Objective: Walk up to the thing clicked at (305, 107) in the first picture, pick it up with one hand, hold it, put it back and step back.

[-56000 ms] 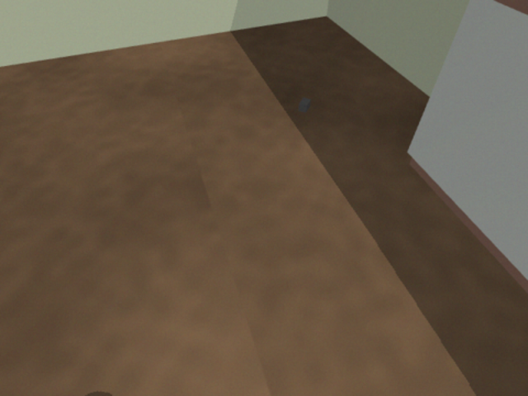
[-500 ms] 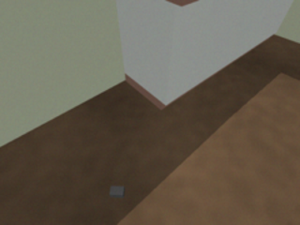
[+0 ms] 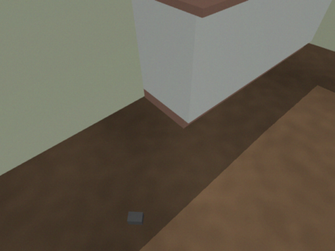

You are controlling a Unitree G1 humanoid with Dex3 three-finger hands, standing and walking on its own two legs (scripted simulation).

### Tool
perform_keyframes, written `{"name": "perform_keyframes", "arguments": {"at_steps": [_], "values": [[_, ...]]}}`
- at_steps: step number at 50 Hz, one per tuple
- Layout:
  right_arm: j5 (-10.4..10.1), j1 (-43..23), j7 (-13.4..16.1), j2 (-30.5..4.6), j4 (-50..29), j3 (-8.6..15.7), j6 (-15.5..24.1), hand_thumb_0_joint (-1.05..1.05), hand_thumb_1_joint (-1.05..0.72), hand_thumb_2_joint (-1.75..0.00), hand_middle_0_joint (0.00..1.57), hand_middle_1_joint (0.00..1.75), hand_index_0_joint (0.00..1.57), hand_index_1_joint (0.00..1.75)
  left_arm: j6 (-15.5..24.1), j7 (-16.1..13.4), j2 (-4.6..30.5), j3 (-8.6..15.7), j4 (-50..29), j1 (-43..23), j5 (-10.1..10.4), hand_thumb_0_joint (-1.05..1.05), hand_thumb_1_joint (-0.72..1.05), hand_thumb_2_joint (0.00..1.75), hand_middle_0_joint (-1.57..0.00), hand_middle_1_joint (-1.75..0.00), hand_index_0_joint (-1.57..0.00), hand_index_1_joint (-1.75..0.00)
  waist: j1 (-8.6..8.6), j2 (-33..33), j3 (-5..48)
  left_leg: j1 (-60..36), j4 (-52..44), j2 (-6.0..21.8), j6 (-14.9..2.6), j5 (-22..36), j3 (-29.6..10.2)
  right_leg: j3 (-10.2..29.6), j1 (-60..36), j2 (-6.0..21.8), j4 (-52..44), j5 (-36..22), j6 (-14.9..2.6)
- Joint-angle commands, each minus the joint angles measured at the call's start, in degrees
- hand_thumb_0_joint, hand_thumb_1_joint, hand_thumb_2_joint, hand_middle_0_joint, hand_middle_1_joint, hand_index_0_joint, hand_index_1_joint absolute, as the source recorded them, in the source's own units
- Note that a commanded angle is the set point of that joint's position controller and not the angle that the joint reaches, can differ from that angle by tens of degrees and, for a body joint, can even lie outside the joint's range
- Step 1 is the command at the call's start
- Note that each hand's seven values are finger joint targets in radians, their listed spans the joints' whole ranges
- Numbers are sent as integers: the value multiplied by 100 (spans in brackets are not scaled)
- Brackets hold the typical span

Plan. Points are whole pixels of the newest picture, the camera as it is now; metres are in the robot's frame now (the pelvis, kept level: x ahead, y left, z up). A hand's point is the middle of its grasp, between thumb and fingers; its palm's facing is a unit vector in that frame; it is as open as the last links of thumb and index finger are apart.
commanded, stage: stand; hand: left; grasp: from above
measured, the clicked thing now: (135, 218) +0.45 +0.23 -0.75
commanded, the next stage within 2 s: step back in 1.60 s
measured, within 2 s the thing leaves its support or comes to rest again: neither
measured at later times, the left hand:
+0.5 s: hand out of the picture +0.07 +0.23 -0.16, palm faces +0.02 -0.94 -0.33, open 7.4 cm
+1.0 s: hand out of the picture +0.09 +0.24 -0.15, palm faces +0.02 -0.94 -0.33, open 7.4 cm
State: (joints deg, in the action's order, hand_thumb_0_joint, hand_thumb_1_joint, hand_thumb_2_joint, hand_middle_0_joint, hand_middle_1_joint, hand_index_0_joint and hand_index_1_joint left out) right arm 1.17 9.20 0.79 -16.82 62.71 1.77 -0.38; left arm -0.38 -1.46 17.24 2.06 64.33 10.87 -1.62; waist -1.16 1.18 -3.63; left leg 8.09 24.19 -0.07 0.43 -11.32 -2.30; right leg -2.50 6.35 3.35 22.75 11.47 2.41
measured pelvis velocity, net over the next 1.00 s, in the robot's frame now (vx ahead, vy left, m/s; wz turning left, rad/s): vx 0.01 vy -0.01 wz -0.01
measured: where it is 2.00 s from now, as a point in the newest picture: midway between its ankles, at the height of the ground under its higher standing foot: outside the picture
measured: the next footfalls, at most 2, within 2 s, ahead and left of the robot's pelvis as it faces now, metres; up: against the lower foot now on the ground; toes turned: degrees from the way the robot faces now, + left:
none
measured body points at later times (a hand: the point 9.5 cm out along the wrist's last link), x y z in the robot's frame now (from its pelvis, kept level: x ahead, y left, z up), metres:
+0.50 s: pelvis +0.01 -0.01 +0.00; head +0.01 -0.01 +0.45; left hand +0.07 +0.28 -0.13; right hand +0.07 -0.30 -0.14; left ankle +0.03 +0.12 -0.74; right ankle +0.01 -0.15 -0.74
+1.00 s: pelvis +0.01 -0.01 +0.00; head +0.01 -0.01 +0.45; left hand +0.09 +0.29 -0.13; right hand +0.09 -0.30 -0.13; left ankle +0.03 +0.12 -0.74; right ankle +0.01 -0.15 -0.74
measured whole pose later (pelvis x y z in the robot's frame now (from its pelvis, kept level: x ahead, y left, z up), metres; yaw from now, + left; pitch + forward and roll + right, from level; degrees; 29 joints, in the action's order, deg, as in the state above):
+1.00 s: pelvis +0.01 -0.01 +0.00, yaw -1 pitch -4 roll +0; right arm 0.7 6.4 0.4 -18.8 65.0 0.4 0.3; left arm 0.0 -0.2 18.4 1.7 65.5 6.1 -0.7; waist -0.6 0.7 -3.3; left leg 5.9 19.7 0.9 1.3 -10.2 -2.1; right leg -2.4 4.7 2.4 19.0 10.5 1.7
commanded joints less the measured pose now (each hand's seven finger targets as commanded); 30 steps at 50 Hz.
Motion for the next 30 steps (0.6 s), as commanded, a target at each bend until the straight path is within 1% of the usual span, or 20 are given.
{"name": "perform_keyframes", "arguments": {"at_steps": [1, 2, 4, 5, 6, 7, 8, 10, 13, 14, 18, 19, 20, 21, 22, 24, 27, 28, 29, 30], "values": [[17, -264, 56, -1076, -286, 192, 112, 0, -90, -90, 20, 30, 20, 30, 140, -73, 1072, 175, -265, -186, -14, 0, 90, 90, -20, -30, -20, -30, 36, -190, -13, 169, -624, 485, -187, -111, -530, 462, 161, 359, -635, 317, -223], [17, -188, 52, -1079, -256, 182, 102, 0, -90, -90, 20, 30, 20, 30, 141, -70, 1118, 187, -259, -255, -9, 0, 90, 90, -20, -30, -20, -30, 79, -180, -32, 252, -646, 479, -183, -209, -521, 477, 130, 354, -652, 328, -215], [22, -215, 56, -1068, -241, 169, 111, 0, -90, -90, 20, 30, 20, 30, 146, -67, 1118, 188, -262, -328, 1, 0, 90, 90, -20, -30, -20, -30, 80, -116, 19, 209, -624, 498, -178, 5, -500, 500, 87, 387, -660, 172, -236], [13, -279, 55, -1104, -246, 176, 114, 0, -90, -90, 20, 30, 20, 30, 146, -67, 1127, 183, -239, -275, -2, 0, 90, 90, -20, -30, -20, -30, 45, -115, 31, 129, -640, 512, -175, 101, -520, 472, 95, 376, -659, 173, -236], [18, -254, 62, -1123, -222, 172, 115, 0, -90, -90, 20, 30, 20, 30, 140, -59, 1154, 196, -222, -302, 11, 0, 90, 90, -20, -30, -20, -30, 70, -89, 28, 161, -661, 515, -176, -13, -506, 501, 91, 375, -664, 118, -239], [14, -299, 54, -1106, -225, 159, 120, 0, -90, -90, 20, 30, 20, 30, 142, -56, 1120, 182, -210, -284, 1, 0, 90, 90, -20, -30, -20, -30, 35, -83, 3, 155, -668, 521, -170, 50, -521, 456, 84, 357, -653, 177, -240], [5, -268, 50, -1114, -208, 157, 118, 0, -90, -90, 20, 30, 20, 30, 146, -52, 1154, 183, -200, -293, 6, 0, 90, 90, -20, -30, -20, -30, 52, -130, 15, 91, -666, 521, -169, 77, -494, 480, 112, 367, -676, 206, -239], [12, -243, 53, -1125, -180, 144, 115, 0, -90, -90, 20, 30, 20, 30, 152, -48, 1195, 200, -224, -397, 26, 0, 90, 90, -20, -30, -20, -30, 75, -78, 60, 187, -657, 527, -175, 96, -468, 515, -2, 392, -691, 33, -242], [5, -275, 59, -1189, -159, 138, 122, 0, -90, -90, 20, 30, 20, 30, 141, -32, 1207, 204, -178, -354, 24, 0, 90, 90, -20, -30, -20, -30, 45, 1, 92, 144, -716, 545, -164, 88, -481, 506, -37, 374, -676, -14, -251], [5, -302, 58, -1182, -170, 128, 133, 0, -90, -90, 20, 30, 20, 30, 153, -33, 1205, 206, -189, -387, 28, 0, 90, 90, -20, -30, -20, -30, 39, -24, 171, 100, -681, 560, -172, 301, -475, 497, -103, 393, -652, -189, -259], [7, -250, 70, -1180, -123, 99, 145, 0, -90, -90, 20, 30, 20, 30, 137, -24, 1178, 204, -187, -505, 45, 0, 90, 90, -20, -30, -20, -30, 67, -5, 203, 90, -716, 602, -160, 490, -450, 488, -161, 403, -619, -334, -274], [1, -284, 71, -1218, -120, 102, 156, 0, -90, -90, 20, 30, 20, 30, 140, -21, 1155, 192, -176, -449, 51, 0, 90, 90, -20, -30, -20, -30, 43, 19, 268, 4, -702, 615, -162, 670, -455, 470, -178, 400, -616, -444, -270], [-8, -311, 74, -1228, -113, 105, 159, 0, -90, -90, 20, 30, 20, 30, 139, -18, 1155, 192, -156, -423, 49, 0, 90, 90, -20, -30, -20, -30, 41, -7, 253, -7, -703, 618, -160, 689, -455, 452, -171, 383, -620, -430, -259], [-9, -302, 67, -1235, -118, 98, 170, 0, -90, -90, 20, 30, 20, 30, 156, -13, 1173, 193, -164, -450, 50, 0, 90, 90, -20, -30, -20, -30, 46, 11, 321, -52, -677, 619, -159, 862, -434, 462, -227, 399, -613, -593, -254], [-12, -312, 71, -1235, -108, 89, 168, 0, -90, -90, 20, 30, 20, 30, 151, -10, 1178, 196, -156, -463, 54, 0, 90, 90, -20, -30, -20, -30, 49, -22, 296, -36, -681, 617, -165, 816, -423, 458, -210, 395, -619, -609, -247], [-7, -322, 63, -1227, -103, 72, 158, 0, -90, -90, 20, 30, 20, 30, 140, -2, 1208, 197, -160, -539, 45, 0, 90, 90, -20, -30, -20, -30, 72, -40, 159, 61, -770, 591, -144, 462, -433, 448, -124, 369, -655, -340, -234], [-11, -387, 62, -1265, -120, 83, 148, 0, -90, -90, 20, 30, 20, 30, 142, -3, 1222, 193, -181, -619, 35, 0, 90, 90, -20, -30, -20, -30, 78, -106, 229, -23, -743, 619, -146, 562, -438, 447, -96, 384, -693, -307, -238], [-11, -387, 64, -1273, -108, 88, 147, 0, -90, -90, 20, 30, 20, 30, 135, 4, 1219, 188, -176, -604, 42, 0, 90, 90, -20, -30, -20, -30, 75, -146, 177, 9, -780, 623, -136, 469, -449, 442, -57, 370, -688, -192, -250], [-12, -375, 64, -1321, -102, 93, 151, 0, -90, -90, 20, 30, 20, 30, 144, 6, 1191, 175, -170, -603, 41, 0, 90, 90, -20, -30, -20, -30, 84, -58, 242, -8, -739, 625, -152, 536, -433, 464, -139, 394, -709, -339, -243], [-7, -353, 58, -1278, -87, 81, 155, 0, -90, -90, 20, 30, 20, 30, 148, 6, 1231, 183, -182, -633, 49, 0, 90, 90, -20, -30, -20, -30, 85, -95, 267, 15, -757, 632, -145, 648, -424, 465, -197, 410, -669, -424, -256]]}}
